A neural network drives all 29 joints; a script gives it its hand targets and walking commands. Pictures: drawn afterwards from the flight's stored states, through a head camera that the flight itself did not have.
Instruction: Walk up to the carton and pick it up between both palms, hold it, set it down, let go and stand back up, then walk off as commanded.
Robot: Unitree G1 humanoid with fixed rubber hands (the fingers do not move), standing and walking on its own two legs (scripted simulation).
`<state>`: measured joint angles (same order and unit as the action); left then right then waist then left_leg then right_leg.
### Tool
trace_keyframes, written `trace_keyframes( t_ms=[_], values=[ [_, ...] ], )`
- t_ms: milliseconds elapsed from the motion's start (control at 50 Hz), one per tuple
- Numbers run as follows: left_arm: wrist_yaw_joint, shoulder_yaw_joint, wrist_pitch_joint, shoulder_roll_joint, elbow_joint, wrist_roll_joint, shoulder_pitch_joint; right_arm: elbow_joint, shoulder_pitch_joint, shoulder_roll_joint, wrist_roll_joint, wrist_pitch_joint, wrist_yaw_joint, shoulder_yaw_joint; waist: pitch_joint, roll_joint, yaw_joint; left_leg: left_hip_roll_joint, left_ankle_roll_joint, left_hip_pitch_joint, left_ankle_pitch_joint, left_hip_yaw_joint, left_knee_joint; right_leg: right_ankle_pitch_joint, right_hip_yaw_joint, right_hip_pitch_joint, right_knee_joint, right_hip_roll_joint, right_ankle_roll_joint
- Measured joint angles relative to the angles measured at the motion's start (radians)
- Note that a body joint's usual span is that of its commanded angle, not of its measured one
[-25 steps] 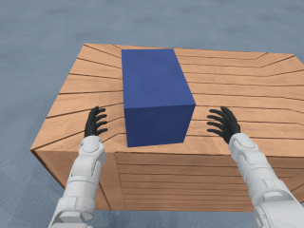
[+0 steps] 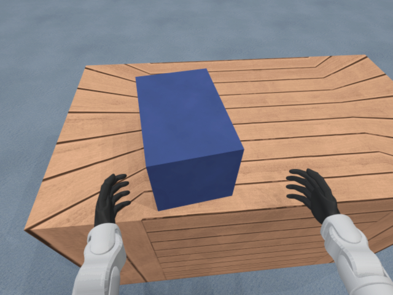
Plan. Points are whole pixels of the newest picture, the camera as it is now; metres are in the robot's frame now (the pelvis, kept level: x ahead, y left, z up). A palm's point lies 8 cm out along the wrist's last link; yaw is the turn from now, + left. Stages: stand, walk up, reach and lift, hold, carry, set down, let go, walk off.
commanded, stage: set down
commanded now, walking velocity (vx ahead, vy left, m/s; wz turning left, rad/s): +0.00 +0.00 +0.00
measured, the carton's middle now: (183, 136) +0.48 +0.07 +0.02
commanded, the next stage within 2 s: none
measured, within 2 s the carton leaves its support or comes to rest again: neither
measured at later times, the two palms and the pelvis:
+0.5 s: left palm (102, 235) +0.21 +0.20 +0.06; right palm (333, 235) +0.22 -0.22 +0.04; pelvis -0.02 -0.01 +0.00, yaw -2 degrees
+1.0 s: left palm (107, 244) +0.21 +0.20 +0.00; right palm (327, 254) +0.20 -0.22 +0.00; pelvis +0.01 +0.02 +0.00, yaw -3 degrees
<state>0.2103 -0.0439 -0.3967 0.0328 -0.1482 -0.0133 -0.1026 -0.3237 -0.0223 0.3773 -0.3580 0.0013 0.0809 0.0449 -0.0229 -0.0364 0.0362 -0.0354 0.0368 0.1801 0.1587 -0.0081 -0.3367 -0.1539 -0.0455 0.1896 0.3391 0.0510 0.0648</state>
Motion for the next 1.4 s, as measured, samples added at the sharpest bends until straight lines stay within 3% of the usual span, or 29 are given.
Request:
trace_keyframes(
  t_ms=[140,260,420,580,740,880,1000,1220,1400],
  values=[
    [0.007,0.017,0.076,-0.018,-0.045,-0.007,-0.153,0.135,0.182,-0.001,0.000,-0.051,0.014,0.017,-0.021,-0.001,0.004,-0.002,0.002,-0.025,-0.004,0.009,0.014,-0.001,0.009,-0.015,0.001,0.003,0.003],
    [0.038,0.025,0.116,0.018,-0.046,-0.040,-0.167,0.215,0.226,-0.035,0.021,-0.049,0.018,0.024,-0.024,-0.013,0.010,-0.002,0.006,-0.027,-0.011,0.019,0.010,-0.008,0.017,0.002,0.039,0.002,0.008],
    [0.048,0.018,0.048,0.048,-0.029,-0.067,-0.066,0.220,0.174,-0.064,0.035,0.042,0.000,-0.010,-0.012,-0.012,0.019,-0.003,0.009,-0.052,-0.015,0.026,0.004,-0.012,0.024,-0.013,0.060,0.003,0.008],
    [0.015,0.000,-0.043,0.006,0.008,-0.034,-0.092,0.239,0.204,-0.040,0.041,0.117,-0.029,-0.016,-0.025,0.016,0.022,0.001,0.002,-0.115,-0.021,0.042,0.041,-0.002,0.041,-0.069,0.027,0.000,-0.001],
    [0.026,0.027,0.022,0.024,-0.059,-0.060,-0.209,0.287,0.287,-0.043,0.054,0.094,0.000,-0.029,-0.065,0.014,0.020,0.008,-0.006,-0.098,-0.023,0.051,0.049,0.005,0.050,-0.051,0.016,-0.006,-0.008],
    [0.025,0.056,0.097,0.061,-0.019,-0.055,-0.181,0.235,0.285,-0.051,0.085,0.051,0.031,-0.049,-0.076,0.006,0.014,0.011,-0.014,-0.064,-0.011,0.048,0.031,0.003,0.047,-0.029,0.012,-0.010,-0.015],
    [-0.015,0.076,0.127,0.058,0.073,-0.027,-0.180,0.178,0.297,-0.050,0.104,0.010,0.030,-0.041,-0.068,0.009,0.007,0.010,-0.020,-0.074,0.006,0.058,0.035,0.001,0.059,-0.045,-0.011,-0.008,-0.022],
    [-0.044,0.061,0.232,0.060,0.113,0.000,-0.319,0.114,0.406,-0.069,0.118,-0.097,0.027,-0.014,-0.047,0.007,0.026,0.002,-0.023,-0.105,0.050,0.057,0.011,-0.011,0.059,-0.103,-0.047,-0.001,-0.028],
    [-0.042,0.079,0.251,0.103,0.170,-0.017,-0.324,0.057,0.384,-0.127,0.155,-0.100,0.031,-0.027,-0.050,0.000,0.033,0.008,-0.027,-0.114,0.056,0.048,-0.005,-0.016,0.051,-0.120,-0.040,-0.008,-0.031]
  ],
)
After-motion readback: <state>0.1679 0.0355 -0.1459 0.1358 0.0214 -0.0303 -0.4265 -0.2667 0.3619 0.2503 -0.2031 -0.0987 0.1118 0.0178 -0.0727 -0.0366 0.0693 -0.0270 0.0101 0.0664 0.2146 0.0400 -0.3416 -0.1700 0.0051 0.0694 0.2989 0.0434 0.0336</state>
